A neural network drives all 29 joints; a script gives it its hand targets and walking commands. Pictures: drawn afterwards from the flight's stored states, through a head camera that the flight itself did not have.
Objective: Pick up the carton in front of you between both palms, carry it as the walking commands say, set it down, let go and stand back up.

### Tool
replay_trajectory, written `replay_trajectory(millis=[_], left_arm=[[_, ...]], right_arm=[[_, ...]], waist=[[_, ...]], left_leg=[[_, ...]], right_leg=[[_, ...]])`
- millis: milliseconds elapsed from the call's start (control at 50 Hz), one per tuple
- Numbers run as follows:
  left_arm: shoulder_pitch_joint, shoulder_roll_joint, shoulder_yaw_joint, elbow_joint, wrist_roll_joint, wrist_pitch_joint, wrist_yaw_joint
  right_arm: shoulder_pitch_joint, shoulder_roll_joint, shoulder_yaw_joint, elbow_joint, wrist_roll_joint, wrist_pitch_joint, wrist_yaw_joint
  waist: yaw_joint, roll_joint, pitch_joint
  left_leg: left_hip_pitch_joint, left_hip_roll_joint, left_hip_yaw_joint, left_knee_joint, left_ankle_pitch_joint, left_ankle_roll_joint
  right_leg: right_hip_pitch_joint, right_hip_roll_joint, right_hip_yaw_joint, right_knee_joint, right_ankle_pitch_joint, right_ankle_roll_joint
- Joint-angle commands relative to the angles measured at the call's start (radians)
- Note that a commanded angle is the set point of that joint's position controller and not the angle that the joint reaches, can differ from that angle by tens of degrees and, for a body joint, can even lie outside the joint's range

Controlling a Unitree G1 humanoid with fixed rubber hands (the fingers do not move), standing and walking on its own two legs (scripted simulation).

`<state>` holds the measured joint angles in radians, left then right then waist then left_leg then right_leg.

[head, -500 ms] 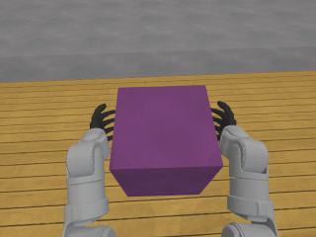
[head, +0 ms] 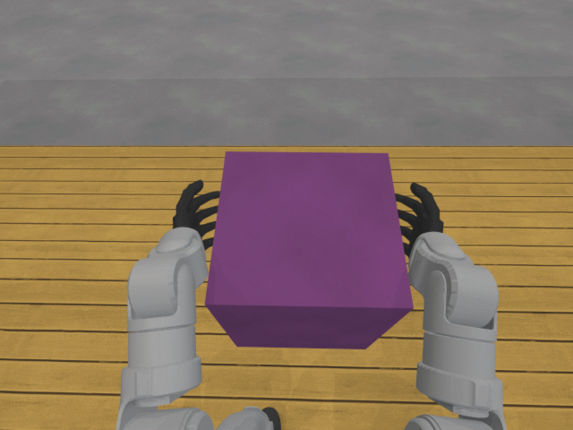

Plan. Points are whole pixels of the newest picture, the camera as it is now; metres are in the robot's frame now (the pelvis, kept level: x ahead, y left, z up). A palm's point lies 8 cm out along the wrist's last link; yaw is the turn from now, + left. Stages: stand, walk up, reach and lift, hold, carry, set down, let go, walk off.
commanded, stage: carry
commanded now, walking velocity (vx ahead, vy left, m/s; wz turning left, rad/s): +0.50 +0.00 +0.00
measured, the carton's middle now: (303, 261) +0.34 +0.01 +0.04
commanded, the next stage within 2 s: none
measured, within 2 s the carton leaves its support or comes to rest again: neither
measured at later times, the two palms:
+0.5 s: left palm (235, 117) +0.63 +0.15 +0.08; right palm (394, 118) +0.63 -0.15 +0.09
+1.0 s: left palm (253, 55) +0.92 +0.16 +0.06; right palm (373, 56) +0.94 -0.15 +0.06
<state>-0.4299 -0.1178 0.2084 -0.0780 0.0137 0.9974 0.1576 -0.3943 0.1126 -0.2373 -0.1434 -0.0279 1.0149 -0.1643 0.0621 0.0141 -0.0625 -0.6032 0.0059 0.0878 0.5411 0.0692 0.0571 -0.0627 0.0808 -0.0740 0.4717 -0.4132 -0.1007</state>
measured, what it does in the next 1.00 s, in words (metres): goes down: left foot, then right foot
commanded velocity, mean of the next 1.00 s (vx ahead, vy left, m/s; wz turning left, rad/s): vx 0.50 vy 0.00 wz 0.00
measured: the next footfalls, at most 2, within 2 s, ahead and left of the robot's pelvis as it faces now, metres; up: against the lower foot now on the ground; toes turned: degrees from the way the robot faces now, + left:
left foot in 0.06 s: +0.21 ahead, +0.07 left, -0.03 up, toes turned +3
right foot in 0.58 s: +0.53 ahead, -0.06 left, -0.05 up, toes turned -3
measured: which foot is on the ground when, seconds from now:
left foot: up 0.00-0.04, down 0.06-0.60, up 0.62-1.00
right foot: down 0.00-0.04, up 0.06-0.56, down 0.58-1.00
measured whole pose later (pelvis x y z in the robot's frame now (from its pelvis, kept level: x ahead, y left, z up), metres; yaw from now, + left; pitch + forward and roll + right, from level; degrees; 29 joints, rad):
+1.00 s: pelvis +0.60 -0.01 -0.04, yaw +1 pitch +5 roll +0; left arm -0.42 -0.12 0.21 -0.07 0.01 0.98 0.16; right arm -0.39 0.12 -0.24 -0.13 -0.03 1.00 -0.16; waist 0.05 0.01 -0.05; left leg -0.68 0.05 0.04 0.71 -0.03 0.03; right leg -0.15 0.06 -0.09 0.46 -0.33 -0.10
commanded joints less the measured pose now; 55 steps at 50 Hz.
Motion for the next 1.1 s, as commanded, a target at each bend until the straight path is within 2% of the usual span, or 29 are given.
replay_trajectory(millis=[0,20,40,60,80,100,120,140,180,220,300,380,460,500,540,560,580,600,620,640,660,680,700,740,860,1000,1040,1060,1080], left_arm=[[-0.499,-0.673,-0.596,-0.056,-0.18,0.017,-0.018],[-0.519,-0.671,-0.593,-0.05,-0.177,0.025,-0.017],[-0.544,-0.665,-0.583,-0.046,-0.172,0.034,-0.015],[-0.541,-0.686,-0.584,-0.016,-0.173,0.046,-0.014],[-0.529,-0.675,-0.573,-0.023,-0.176,0.048,-0.008],[-0.577,-0.702,-0.568,-0.036,-0.173,0.047,-0.005],[-0.595,-0.731,-0.554,-0.031,-0.161,0.043,-0.004],[-0.589,-0.749,-0.541,-0.02,-0.138,0.036,-0.004],[-0.579,-0.78,-0.533,-0.011,-0.112,0.017,-0.01],[-0.56,-0.793,-0.547,-0.007,-0.099,0.0,-0.012],[-0.516,-0.774,-0.569,-0.037,-0.098,-0.021,-0.008],[-0.526,-0.732,-0.587,-0.09,-0.118,-0.019,-0.001],[-0.498,-0.676,-0.579,-0.088,-0.117,0.008,0.004],[-0.488,-0.65,-0.559,-0.075,-0.111,0.024,0.006],[-0.452,-0.628,-0.528,-0.04,-0.099,0.035,0.009],[-0.446,-0.623,-0.51,-0.031,-0.09,0.039,0.008],[-0.438,-0.585,-0.486,-0.002,-0.078,0.046,0.012],[-0.447,-0.594,-0.494,0.004,-0.094,0.046,0.014],[-0.453,-0.64,-0.505,0.002,-0.115,0.045,0.006],[-0.501,-0.695,-0.53,-0.008,-0.136,0.04,-0.006],[-0.559,-0.743,-0.56,-0.031,-0.164,0.03,-0.019],[-0.615,-0.784,-0.59,-0.043,-0.187,0.017,-0.031],[-0.649,-0.817,-0.611,-0.052,-0.202,0.003,-0.041],[-0.661,-0.841,-0.638,-0.064,-0.218,-0.017,-0.056],[-0.571,-0.782,-0.641,-0.08,-0.215,-0.034,-0.052],[-0.493,-0.685,-0.599,-0.073,-0.184,-0.004,-0.023],[-0.492,-0.678,-0.593,-0.051,-0.175,0.009,-0.017],[-0.499,-0.678,-0.593,-0.041,-0.173,0.017,-0.015],[-0.513,-0.676,-0.59,-0.032,-0.168,0.025,-0.014]], right_arm=[[-0.487,0.632,0.557,0.012,0.11,0.013,-0.002],[-0.473,0.622,0.539,0.03,0.1,0.019,-0.002],[-0.453,0.606,0.515,0.048,0.089,0.026,-0.002],[-0.483,0.572,0.5,0.062,0.078,0.029,-0.01],[-0.468,0.601,0.521,0.073,0.104,0.032,-0.009],[-0.497,0.646,0.54,0.062,0.135,0.027,-0.001],[-0.556,0.702,0.566,0.043,0.161,0.021,0.011],[-0.612,0.751,0.598,0.026,0.186,0.012,0.024],[-0.698,0.819,0.644,0.006,0.231,-0.01,0.047],[-0.698,0.832,0.667,0.008,0.25,-0.027,0.059],[-0.626,0.815,0.67,0.01,0.245,-0.043,0.061],[-0.592,0.764,0.652,-0.017,0.235,-0.042,0.05],[-0.533,0.699,0.626,0.006,0.208,-0.02,0.035],[-0.53,0.681,0.619,0.019,0.199,-0.007,0.028],[-0.541,0.68,0.616,0.032,0.192,0.01,0.024],[-0.565,0.673,0.612,0.027,0.188,0.016,0.02],[-0.569,0.689,0.607,0.05,0.183,0.028,0.017],[-0.532,0.686,0.597,0.058,0.177,0.033,0.013],[-0.563,0.7,0.596,0.044,0.169,0.032,0.01],[-0.6,0.731,0.582,0.042,0.165,0.029,0.01],[-0.607,0.753,0.569,0.047,0.153,0.021,0.011],[-0.615,0.771,0.559,0.057,0.137,0.012,0.014],[-0.614,0.792,0.565,0.069,0.127,0.002,0.019],[-0.592,0.813,0.583,0.076,0.124,-0.02,0.026],[-0.555,0.776,0.622,0.019,0.141,-0.048,0.016],[-0.522,0.674,0.599,-0.018,0.135,-0.01,0.001],[-0.504,0.648,0.571,0.003,0.12,0.005,0.002],[-0.486,0.632,0.553,0.023,0.109,0.011,0.0],[-0.468,0.621,0.533,0.046,0.098,0.017,-0.001]], waist=[[-0.04,-0.141,-0.317],[-0.095,-0.093,-0.36],[-0.109,0.026,-0.419],[-0.109,0.221,-0.532],[-0.147,0.221,-0.568],[-0.144,0.155,-0.476],[-0.126,0.054,-0.417],[-0.106,0.012,-0.364],[-0.083,0.031,-0.346],[-0.085,0.061,-0.349],[-0.119,0.07,-0.349],[-0.139,0.087,-0.318],[-0.16,0.094,-0.268],[-0.122,0.12,-0.273],[-0.04,0.076,-0.343],[-0.011,-0.01,-0.404],[-0.041,-0.187,-0.488],[0.012,-0.32,-0.54],[0.008,-0.235,-0.493],[0.003,-0.146,-0.431],[-0.017,-0.059,-0.372],[-0.032,-0.04,-0.358],[-0.044,-0.043,-0.36],[-0.046,-0.077,-0.357],[-0.007,-0.098,-0.351],[0.042,-0.121,-0.263],[0.003,-0.136,-0.27],[-0.039,-0.133,-0.306],[-0.088,-0.084,-0.352]], left_leg=[[0.272,-0.076,0.069,-0.128,0.078,0.033],[0.443,-0.05,0.064,-0.164,0.103,0.03],[0.674,0.104,-0.094,-0.046,0.307,0.032],[0.995,0.395,-0.532,0.057,0.471,0.235],[1.004,0.395,-0.687,-0.048,0.126,0.304],[0.899,0.341,-0.643,-0.097,-0.032,0.28],[0.786,0.313,-0.567,-0.121,-0.065,0.241],[0.673,0.289,-0.495,-0.146,-0.032,0.211],[0.552,0.249,-0.408,-0.188,-0.087,0.176],[0.543,0.232,-0.348,-0.193,-0.028,0.177],[0.682,0.212,-0.271,-0.147,0.288,0.16],[0.726,0.146,-0.181,-0.122,0.385,0.112],[0.738,0.109,-0.126,-0.103,0.376,0.099],[0.707,0.117,-0.108,-0.033,0.441,0.08],[0.642,0.094,-0.04,0.224,0.436,0.037],[0.467,0.069,-0.022,0.43,0.173,0.019],[0.196,-0.003,-0.017,0.616,-0.424,-0.009],[-0.066,-0.122,-0.072,0.877,-0.659,-0.037],[-0.152,-0.058,-0.128,0.918,-0.598,-0.01],[-0.165,-0.033,-0.135,0.886,-0.54,0.003],[-0.147,-0.002,-0.125,0.823,-0.507,0.003],[-0.11,0.024,-0.129,0.758,-0.489,-0.002],[-0.068,0.038,-0.127,0.699,-0.471,-0.008],[-0.057,0.045,-0.102,0.611,-0.435,-0.022],[-0.173,0.051,-0.046,0.372,-0.22,-0.043],[-0.065,-0.026,0.035,-0.011,0.016,-0.006],[0.124,-0.051,0.046,-0.094,0.047,0.024],[0.267,-0.065,0.062,-0.13,0.067,0.029],[0.439,-0.046,0.061,-0.151,0.085,0.024]], right_leg=[[0.151,-0.191,0.06,0.189,0.998,-0.008],[0.069,-0.165,0.016,0.356,0.9,0.018],[-0.148,-0.141,-0.005,0.571,0.516,0.046],[-0.514,-0.011,0.04,0.845,-0.094,0.089],[-0.649,0.003,0.101,1.0,-0.164,0.071],[-0.715,-0.036,0.117,0.999,-0.114,0.048],[-0.701,-0.073,0.119,0.937,-0.056,0.044],[-0.668,-0.099,0.109,0.855,-0.014,0.047],[-0.592,-0.124,0.097,0.744,0.028,0.059],[-0.599,-0.136,0.073,0.663,0.064,0.074],[-0.716,-0.136,0.04,0.5,0.196,0.084],[-0.692,-0.101,-0.006,0.303,0.38,0.069],[-0.577,-0.06,-0.06,0.047,0.524,0.037],[-0.423,-0.041,-0.066,-0.03,0.557,0.01],[-0.161,-0.036,-0.089,-0.1,0.559,0.003],[0.055,-0.135,0.015,-0.028,0.613,0.005],[0.319,-0.39,0.325,0.141,0.947,-0.08],[0.434,-0.48,0.638,0.016,0.607,-0.246],[0.374,-0.443,0.639,-0.042,0.373,-0.23],[0.275,-0.398,0.57,-0.063,0.352,-0.192],[0.167,-0.382,0.486,-0.073,0.427,-0.16],[0.088,-0.373,0.435,-0.091,0.425,-0.145],[0.039,-0.355,0.401,-0.114,0.392,-0.128],[0.011,-0.336,0.337,-0.128,0.438,-0.13],[0.157,-0.284,0.208,-0.072,0.762,-0.099],[0.232,-0.207,0.117,-0.008,0.849,-0.066],[0.166,-0.205,0.084,0.079,0.915,-0.037],[0.127,-0.197,0.054,0.18,0.937,-0.014],[0.046,-0.167,0.01,0.341,0.838,0.016]])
